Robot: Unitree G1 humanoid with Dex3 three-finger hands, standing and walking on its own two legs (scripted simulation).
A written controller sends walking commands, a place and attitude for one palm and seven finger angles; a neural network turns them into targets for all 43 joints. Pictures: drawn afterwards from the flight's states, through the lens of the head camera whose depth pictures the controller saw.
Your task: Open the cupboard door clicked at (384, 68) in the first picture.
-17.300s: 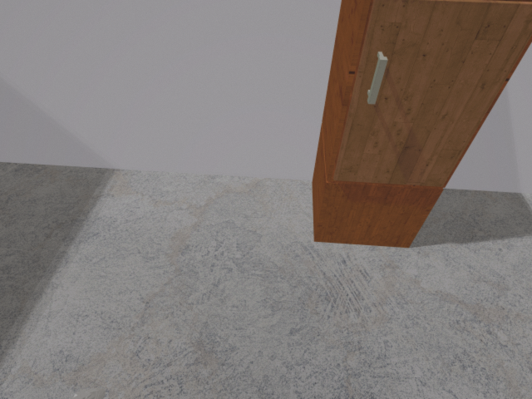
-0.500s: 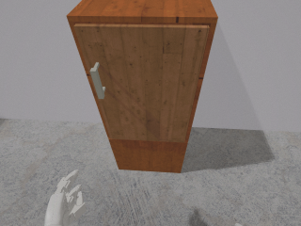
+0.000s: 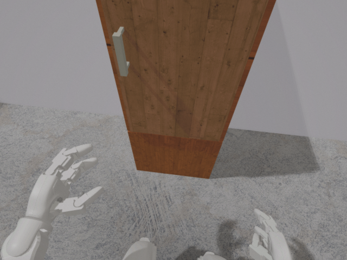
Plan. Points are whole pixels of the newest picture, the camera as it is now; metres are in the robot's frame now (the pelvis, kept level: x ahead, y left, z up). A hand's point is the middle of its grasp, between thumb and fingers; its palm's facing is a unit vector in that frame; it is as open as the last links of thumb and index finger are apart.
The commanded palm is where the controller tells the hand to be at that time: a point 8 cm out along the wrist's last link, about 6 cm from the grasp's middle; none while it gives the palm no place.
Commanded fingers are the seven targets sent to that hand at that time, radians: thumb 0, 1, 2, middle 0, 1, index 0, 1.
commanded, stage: raise the hand with hooked fingers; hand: left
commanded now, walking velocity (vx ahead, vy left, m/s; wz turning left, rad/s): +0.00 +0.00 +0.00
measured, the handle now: (122, 52) +0.62 +0.20 +0.13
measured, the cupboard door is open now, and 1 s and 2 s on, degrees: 0 0 0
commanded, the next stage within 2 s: move the hooked fingers beside the handle in 1.44 s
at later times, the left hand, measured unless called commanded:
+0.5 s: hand (53, 165) +0.27 +0.26 +0.10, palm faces -0.02 -1.00 -0.06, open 12.9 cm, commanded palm +0.25 +0.31 +0.11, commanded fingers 0.00 -0.48 0.31 -0.30 -1.18 -0.30 -1.18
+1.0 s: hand (32, 129) +0.31 +0.29 +0.16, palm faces -0.01 -1.00 -0.05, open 14.0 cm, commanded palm +0.28 +0.34 +0.15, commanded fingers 0.00 -0.50 0.30 -0.30 -1.20 -0.30 -1.20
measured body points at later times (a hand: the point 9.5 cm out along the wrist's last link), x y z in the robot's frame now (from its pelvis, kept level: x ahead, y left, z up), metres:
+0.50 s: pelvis +0.01 +0.03 +0.03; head +0.04 +0.04 +0.48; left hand +0.26 +0.31 +0.11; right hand +0.18 -0.22 -0.03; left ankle +0.05 +0.11 -0.67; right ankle +0.01 -0.09 -0.67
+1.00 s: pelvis +0.02 +0.02 +0.05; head +0.03 +0.02 +0.50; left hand +0.31 +0.35 +0.16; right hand +0.18 -0.23 -0.03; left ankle +0.05 +0.11 -0.67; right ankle +0.01 -0.09 -0.67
